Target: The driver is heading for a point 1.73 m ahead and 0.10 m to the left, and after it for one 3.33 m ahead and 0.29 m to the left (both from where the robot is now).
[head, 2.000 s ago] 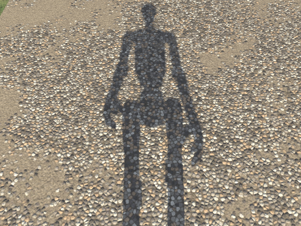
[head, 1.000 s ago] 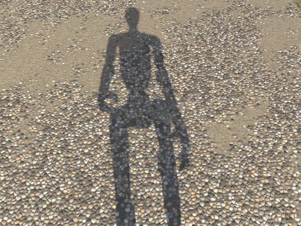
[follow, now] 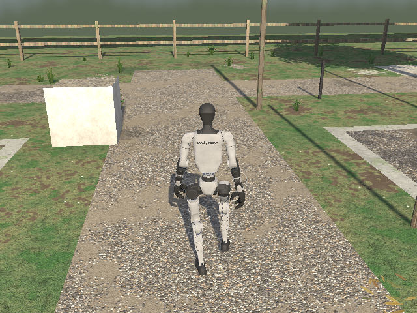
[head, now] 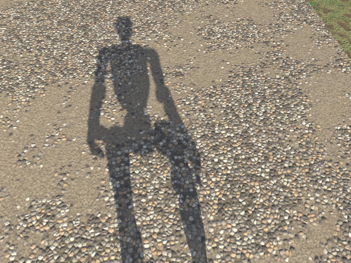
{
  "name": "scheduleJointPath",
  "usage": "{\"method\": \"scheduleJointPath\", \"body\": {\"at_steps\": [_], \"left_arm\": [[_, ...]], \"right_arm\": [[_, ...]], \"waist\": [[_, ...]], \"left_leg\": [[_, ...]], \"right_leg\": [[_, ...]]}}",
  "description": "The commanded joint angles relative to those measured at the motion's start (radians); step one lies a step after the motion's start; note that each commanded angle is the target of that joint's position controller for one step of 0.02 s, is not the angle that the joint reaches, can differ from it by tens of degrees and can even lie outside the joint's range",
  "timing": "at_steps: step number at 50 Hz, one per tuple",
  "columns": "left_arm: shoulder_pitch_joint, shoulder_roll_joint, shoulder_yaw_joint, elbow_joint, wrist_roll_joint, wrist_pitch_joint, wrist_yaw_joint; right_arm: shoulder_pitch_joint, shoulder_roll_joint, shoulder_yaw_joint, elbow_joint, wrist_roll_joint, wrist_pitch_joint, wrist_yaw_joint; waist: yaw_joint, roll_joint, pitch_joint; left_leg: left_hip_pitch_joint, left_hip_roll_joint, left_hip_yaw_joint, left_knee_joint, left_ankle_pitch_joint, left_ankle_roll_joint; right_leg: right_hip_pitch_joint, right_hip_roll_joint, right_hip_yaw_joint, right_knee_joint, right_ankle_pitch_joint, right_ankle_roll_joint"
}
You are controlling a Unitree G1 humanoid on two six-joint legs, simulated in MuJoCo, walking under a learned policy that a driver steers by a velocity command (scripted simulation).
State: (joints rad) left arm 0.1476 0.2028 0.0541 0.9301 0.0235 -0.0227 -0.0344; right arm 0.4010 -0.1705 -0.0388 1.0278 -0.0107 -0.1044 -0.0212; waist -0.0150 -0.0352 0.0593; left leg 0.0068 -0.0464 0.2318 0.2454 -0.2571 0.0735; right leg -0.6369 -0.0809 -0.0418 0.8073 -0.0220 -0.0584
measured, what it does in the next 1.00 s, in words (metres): walks ahead: right foot, then left foot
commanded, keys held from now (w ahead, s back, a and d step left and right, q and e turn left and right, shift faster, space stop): e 0.14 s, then no key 0.12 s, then w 0.74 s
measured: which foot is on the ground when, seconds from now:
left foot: down 0.00-0.14, up 0.16-0.76, down 0.78-1.00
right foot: up 0.00-0.12, down 0.14-0.78, up 0.80-1.00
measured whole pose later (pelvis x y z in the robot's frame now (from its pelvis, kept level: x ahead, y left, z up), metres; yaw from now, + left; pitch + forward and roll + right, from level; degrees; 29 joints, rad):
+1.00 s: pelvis +0.29 +0.03 +0.01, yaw -10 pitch +2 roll -1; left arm 0.20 0.24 0.06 0.92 0.04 -0.05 -0.05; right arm 0.45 -0.18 -0.04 0.98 -0.01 -0.09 0.01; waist -0.02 -0.05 -0.03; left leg -0.05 -0.04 0.04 0.21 -0.20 0.06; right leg -0.60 -0.06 -0.02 0.96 -0.15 -0.04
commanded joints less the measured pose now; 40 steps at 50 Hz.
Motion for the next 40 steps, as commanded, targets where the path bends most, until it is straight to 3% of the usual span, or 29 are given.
{"method": "scheduleJointPath", "body": {"at_steps": [1, 4, 6, 7, 8, 9, 10, 11, 12, 13, 16, 18, 20, 27, 33, 36, 37, 38, 39, 40], "left_arm": [[-0.051, -0.001, -0.014, -0.068, 0.004, -0.009, -0.002], [0.044, 0.042, 0.000, -0.058, 0.017, -0.012, 0.002], [0.178, 0.081, 0.021, -0.026, 0.024, -0.027, 0.010], [0.250, 0.130, 0.039, -0.016, 0.032, -0.042, 0.020], [0.210, 0.240, 0.063, -0.028, 0.026, -0.046, 0.027], [0.259, 0.264, 0.074, -0.047, -0.016, -0.027, 0.031], [0.190, 0.218, 0.063, -0.069, -0.029, -0.010, 0.040], [0.111, 0.149, 0.043, -0.082, -0.030, -0.002, 0.046], [0.076, 0.104, 0.028, -0.079, -0.026, 0.001, 0.049], [0.069, 0.087, 0.022, -0.078, -0.026, 0.001, 0.055], [0.099, 0.110, 0.024, -0.061, -0.008, -0.012, 0.047], [0.109, 0.125, 0.027, -0.051, -0.008, -0.017, 0.042], [0.128, 0.134, 0.027, -0.040, -0.010, -0.017, 0.040], [0.200, 0.163, 0.034, -0.013, -0.012, -0.031, 0.038], [0.214, 0.174, 0.037, -0.006, -0.010, -0.039, 0.037], [0.185, 0.182, 0.041, -0.011, -0.014, -0.038, 0.033], [0.164, 0.181, 0.042, -0.014, -0.019, -0.035, 0.032], [0.149, 0.154, 0.036, -0.019, -0.016, -0.034, 0.033], [0.102, 0.090, 0.017, -0.046, -0.009, -0.038, 0.031], [0.087, 0.003, -0.007, -0.078, -0.005, -0.049, 0.023]], "right_arm": [[0.030, -0.136, -0.021, -0.037, 0.003, -0.004, -0.019], [0.006, -0.164, -0.033, -0.045, 0.002, 0.014, -0.035], [-0.028, -0.180, -0.043, -0.065, 0.003, 0.031, -0.036], [-0.045, -0.194, -0.050, -0.080, 0.012, 0.035, -0.028], [0.049, -0.082, -0.028, -0.120, 0.003, 0.039, -0.018], [0.086, -0.096, -0.028, -0.130, 0.015, 0.057, -0.017], [0.026, -0.112, -0.028, -0.131, 0.004, 0.066, -0.016], [-0.041, -0.112, -0.029, -0.145, -0.003, 0.066, -0.013], [-0.068, -0.118, -0.033, -0.143, -0.013, 0.071, -0.014], [-0.054, -0.120, -0.036, -0.141, -0.026, 0.087, -0.014], [-0.014, -0.093, -0.031, -0.123, -0.027, 0.116, 0.003], [-0.057, -0.099, -0.032, -0.133, -0.030, 0.119, 0.017], [-0.112, -0.114, -0.037, -0.147, -0.030, 0.116, 0.026], [-0.192, -0.109, -0.040, -0.166, -0.024, 0.095, 0.034], [-0.205, -0.104, -0.032, -0.180, -0.019, 0.074, 0.038], [-0.155, -0.101, -0.027, -0.171, -0.015, 0.061, 0.033], [-0.102, -0.094, -0.026, -0.153, -0.016, 0.055, 0.029], [-0.025, -0.103, -0.029, -0.123, -0.017, 0.045, 0.022], [0.081, -0.153, -0.038, -0.096, -0.025, 0.032, 0.011], [0.136, -0.237, -0.051, -0.099, -0.024, 0.028, 0.007]], "waist": [[0.000, 0.125, 0.015], [0.042, 0.165, -0.043], [0.099, 0.142, -0.123], [0.152, 0.062, -0.173], [0.044, -0.151, -0.254], [0.079, -0.119, -0.411], [0.067, -0.005, -0.324], [0.053, 0.019, -0.191], [0.025, 0.055, -0.115], [0.006, 0.039, -0.099], [-0.007, 0.007, -0.146], [0.003, -0.026, -0.125], [0.018, -0.047, -0.087], [0.045, -0.049, -0.059], [0.048, -0.062, -0.044], [0.019, -0.054, -0.035], [-0.012, -0.029, -0.032], [-0.043, 0.013, -0.040], [-0.083, 0.134, -0.040], [-0.079, 0.299, -0.056]], "left_leg": [[-0.052, 0.248, -0.004, 0.032, 0.830, 0.021], [0.010, 0.279, 0.008, 0.211, 1.020, 0.022], [0.004, 0.283, 0.004, 0.482, 0.942, 0.018], [-0.095, 0.238, 0.017, 0.742, 0.676, -0.022], [-0.396, 0.101, -0.003, 1.037, -0.341, -0.056], [-0.529, 0.011, -0.183, 1.215, -0.410, -0.076], [-0.565, 0.070, -0.233, 1.206, -0.312, -0.078], [-0.577, 0.093, -0.234, 1.139, -0.245, -0.080], [-0.553, 0.116, -0.241, 1.054, -0.204, -0.083], [-0.498, 0.126, -0.244, 0.989, -0.175, -0.084], [-0.430, 0.120, -0.232, 0.886, -0.104, -0.079], [-0.467, 0.131, -0.232, 0.802, -0.064, -0.083], [-0.520, 0.135, -0.231, 0.720, -0.038, -0.094], [-0.584, 0.128, -0.216, 0.554, -0.010, -0.099], [-0.490, 0.103, -0.187, 0.409, -0.047, -0.074], [-0.322, 0.075, -0.152, 0.266, -0.040, -0.044], [-0.211, 0.060, -0.131, 0.181, 0.003, -0.032], [-0.071, 0.053, -0.146, 0.126, -0.029, -0.023], [0.046, 0.188, -0.338, 0.009, -0.191, 0.001], [0.126, 0.412, -0.679, -0.143, -0.453, 0.048]], "right_leg": [[0.109, 0.058, -0.101, -0.131, 0.044, -0.008], [0.212, 0.114, -0.119, -0.169, -0.083, -0.055], [0.354, 0.150, -0.099, -0.282, -0.085, -0.102], [0.493, 0.091, -0.013, -0.398, 0.173, -0.144], [0.758, -0.205, 0.282, -0.233, 0.914, -0.240], [0.847, -0.340, 0.533, -0.322, 0.917, -0.415], [0.726, -0.312, 0.456, -0.396, 0.688, -0.395], [0.583, -0.261, 0.391, -0.458, 0.517, -0.350], [0.487, -0.206, 0.330, -0.496, 0.441, -0.294], [0.422, -0.168, 0.273, -0.515, 0.402, -0.260], [0.392, -0.102, 0.246, -0.595, 0.042, -0.217], [0.404, -0.089, 0.276, -0.667, -0.254, -0.196], [0.433, -0.097, 0.312, -0.720, -0.397, -0.175], [0.525, -0.135, 0.338, -0.765, -0.494, -0.168], [0.473, -0.141, 0.310, -0.739, -0.506, -0.185], [0.377, -0.127, 0.282, -0.689, -0.524, -0.175], [0.308, -0.107, 0.259, -0.642, -0.545, -0.161], [0.214, -0.061, 0.227, -0.548, -0.566, -0.137], [0.076, 0.017, 0.141, -0.338, -0.529, -0.093], [-0.075, 0.129, -0.004, -0.047, -0.507, -0.044]]}}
